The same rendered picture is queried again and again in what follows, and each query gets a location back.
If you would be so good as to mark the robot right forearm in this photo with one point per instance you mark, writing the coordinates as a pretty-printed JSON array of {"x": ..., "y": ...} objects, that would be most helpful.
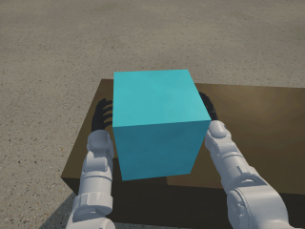
[{"x": 231, "y": 165}]

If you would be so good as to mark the left robot hand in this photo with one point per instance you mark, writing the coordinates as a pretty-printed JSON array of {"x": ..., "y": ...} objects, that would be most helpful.
[{"x": 98, "y": 118}]

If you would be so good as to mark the right robot hand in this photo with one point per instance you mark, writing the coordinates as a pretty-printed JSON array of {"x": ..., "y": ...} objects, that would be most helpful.
[{"x": 209, "y": 106}]

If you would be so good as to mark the robot left upper arm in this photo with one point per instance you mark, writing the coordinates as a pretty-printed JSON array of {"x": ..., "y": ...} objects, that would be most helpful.
[{"x": 99, "y": 223}]

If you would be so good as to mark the carton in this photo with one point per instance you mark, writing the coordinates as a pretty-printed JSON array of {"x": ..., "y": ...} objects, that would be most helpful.
[{"x": 159, "y": 122}]

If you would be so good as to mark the pedestal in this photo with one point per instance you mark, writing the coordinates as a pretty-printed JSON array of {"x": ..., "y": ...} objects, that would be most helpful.
[{"x": 267, "y": 125}]

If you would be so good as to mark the robot left forearm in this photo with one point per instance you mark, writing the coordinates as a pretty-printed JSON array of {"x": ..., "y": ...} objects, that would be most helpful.
[{"x": 94, "y": 200}]

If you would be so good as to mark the robot right upper arm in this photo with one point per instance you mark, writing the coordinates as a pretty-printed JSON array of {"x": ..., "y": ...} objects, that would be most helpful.
[{"x": 257, "y": 207}]

